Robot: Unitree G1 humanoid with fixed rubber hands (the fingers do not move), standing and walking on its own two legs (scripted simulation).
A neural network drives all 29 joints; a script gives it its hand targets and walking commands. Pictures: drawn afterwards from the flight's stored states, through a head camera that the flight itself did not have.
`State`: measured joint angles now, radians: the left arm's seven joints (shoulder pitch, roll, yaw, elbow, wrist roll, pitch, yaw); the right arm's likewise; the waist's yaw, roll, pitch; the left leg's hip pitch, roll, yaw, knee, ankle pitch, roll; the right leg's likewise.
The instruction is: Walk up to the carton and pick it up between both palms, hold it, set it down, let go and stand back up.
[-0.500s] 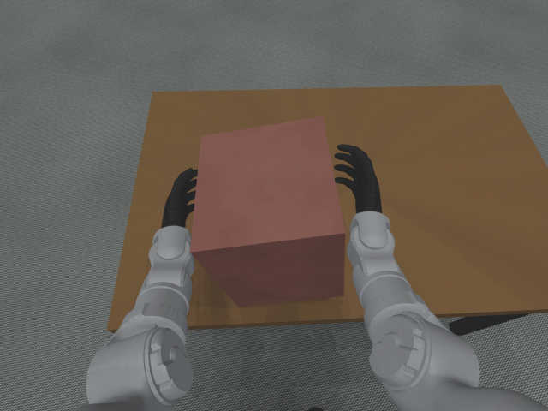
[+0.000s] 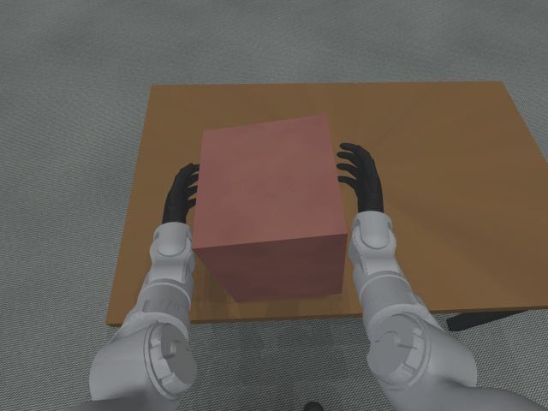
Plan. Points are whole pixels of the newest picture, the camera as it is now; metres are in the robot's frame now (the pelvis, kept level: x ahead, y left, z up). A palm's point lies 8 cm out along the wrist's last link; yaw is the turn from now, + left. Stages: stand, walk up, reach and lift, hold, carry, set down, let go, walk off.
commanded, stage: set down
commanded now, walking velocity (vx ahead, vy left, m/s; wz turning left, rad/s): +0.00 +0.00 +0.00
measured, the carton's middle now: (276, 217) +0.42 +0.01 -0.07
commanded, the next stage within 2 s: none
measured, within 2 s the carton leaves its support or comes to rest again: rests again in 1.28 s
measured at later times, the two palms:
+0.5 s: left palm (179, 217) +0.39 +0.16 -0.01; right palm (368, 204) +0.39 -0.13 +0.02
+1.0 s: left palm (181, 219) +0.39 +0.16 -0.01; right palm (370, 208) +0.39 -0.13 +0.01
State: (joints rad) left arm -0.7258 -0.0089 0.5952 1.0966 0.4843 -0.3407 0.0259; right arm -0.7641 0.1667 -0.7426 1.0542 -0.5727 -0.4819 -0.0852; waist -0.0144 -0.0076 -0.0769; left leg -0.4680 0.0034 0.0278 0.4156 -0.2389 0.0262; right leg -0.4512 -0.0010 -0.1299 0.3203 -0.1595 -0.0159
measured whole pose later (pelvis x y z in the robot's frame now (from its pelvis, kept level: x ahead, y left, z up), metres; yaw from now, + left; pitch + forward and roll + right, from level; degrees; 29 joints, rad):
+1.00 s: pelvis -0.01 +0.00 +0.00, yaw -1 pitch +18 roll -2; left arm -0.75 -0.04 0.66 1.06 0.54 -0.38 0.02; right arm -0.77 0.16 -0.76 1.03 -0.57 -0.49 -0.06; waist 0.00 -0.02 -0.06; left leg -0.53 0.01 0.04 0.46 -0.24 0.03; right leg -0.52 0.00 -0.11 0.37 -0.16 -0.02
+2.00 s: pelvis -0.05 +0.00 -0.06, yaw -3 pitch +31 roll -3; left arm -1.15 0.29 -0.11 1.50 -0.32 -0.38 0.03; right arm -1.13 -0.27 0.07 1.45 0.38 -0.33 -0.03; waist 0.02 0.01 -0.31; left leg -1.07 0.04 0.04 0.92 -0.39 0.03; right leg -1.06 0.00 -0.12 0.82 -0.29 -0.02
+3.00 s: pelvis -0.03 -0.01 +0.00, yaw -1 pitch +10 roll -2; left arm -0.68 0.27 0.10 1.09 -0.15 -0.22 -0.03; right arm -0.68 -0.19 0.07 1.06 0.32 -0.23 -0.11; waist 0.01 0.00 -0.10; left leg -0.43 0.03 0.04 0.51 -0.26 0.01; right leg -0.41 0.02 -0.11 0.40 -0.17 -0.03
